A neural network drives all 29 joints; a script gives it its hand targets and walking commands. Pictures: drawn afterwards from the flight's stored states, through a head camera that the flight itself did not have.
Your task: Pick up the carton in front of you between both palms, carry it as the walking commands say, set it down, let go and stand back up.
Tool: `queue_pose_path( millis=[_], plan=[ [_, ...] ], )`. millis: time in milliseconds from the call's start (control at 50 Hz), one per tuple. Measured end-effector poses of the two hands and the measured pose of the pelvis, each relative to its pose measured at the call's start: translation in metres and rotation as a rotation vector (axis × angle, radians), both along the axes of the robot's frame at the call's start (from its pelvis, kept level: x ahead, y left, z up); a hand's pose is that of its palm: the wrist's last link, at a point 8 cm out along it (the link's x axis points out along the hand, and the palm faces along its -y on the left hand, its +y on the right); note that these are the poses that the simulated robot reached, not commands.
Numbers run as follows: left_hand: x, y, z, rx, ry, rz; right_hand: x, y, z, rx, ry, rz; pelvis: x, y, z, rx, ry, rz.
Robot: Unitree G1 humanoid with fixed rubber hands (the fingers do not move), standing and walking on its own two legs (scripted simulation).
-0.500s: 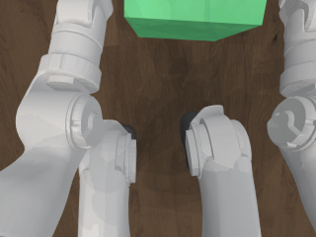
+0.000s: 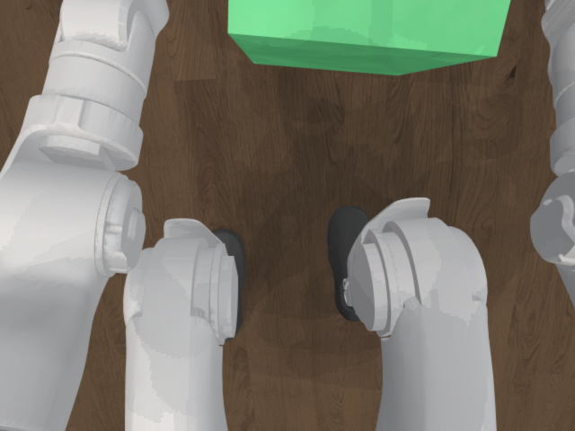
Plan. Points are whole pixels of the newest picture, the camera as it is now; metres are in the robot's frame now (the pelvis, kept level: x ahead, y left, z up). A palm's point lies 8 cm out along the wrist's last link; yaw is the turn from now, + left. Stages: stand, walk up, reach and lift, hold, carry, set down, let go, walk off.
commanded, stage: set down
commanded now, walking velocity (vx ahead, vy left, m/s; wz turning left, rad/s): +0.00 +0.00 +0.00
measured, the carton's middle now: out of the picture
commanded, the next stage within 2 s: let go in 1.04 s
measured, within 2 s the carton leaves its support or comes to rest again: neither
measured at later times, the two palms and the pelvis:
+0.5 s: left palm out of the picture +0.60 +0.07 -0.01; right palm out of the picture +0.53 -0.31 -0.01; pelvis +0.00 +0.00 +0.10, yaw -1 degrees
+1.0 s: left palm out of the picture +0.59 +0.07 +0.14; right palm out of the picture +0.53 -0.32 +0.15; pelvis +0.02 -0.01 +0.24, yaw -2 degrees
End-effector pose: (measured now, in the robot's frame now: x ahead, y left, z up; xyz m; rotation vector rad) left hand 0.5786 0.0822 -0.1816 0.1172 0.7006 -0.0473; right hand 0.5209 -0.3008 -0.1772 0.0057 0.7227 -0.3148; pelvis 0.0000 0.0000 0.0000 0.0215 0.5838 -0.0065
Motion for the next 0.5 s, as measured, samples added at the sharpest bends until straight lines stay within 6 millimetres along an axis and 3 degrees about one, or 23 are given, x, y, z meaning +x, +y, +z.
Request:
queue_pose_path(
  millis=[160,340,500],
  plan=[
    [0.01,-0.016,0.053,-0.007,-0.069,0.0,0.012,-0.002,0.05,0.017,-0.085,0.007,-0.008,0.001,0.011,0.008,-0.008,-0.02],
    [0.016,-0.024,0.133,0.003,-0.049,0.023,0.008,-0.005,0.126,0.019,-0.078,0.009,-0.009,0.0,0.06,0.026,0.083,-0.037],
    [0.017,-0.017,0.175,0.003,-0.056,0.035,0.009,-0.007,0.17,0.009,-0.083,0.012,-0.004,-0.002,0.098,0.031,0.167,-0.039]
  ],
)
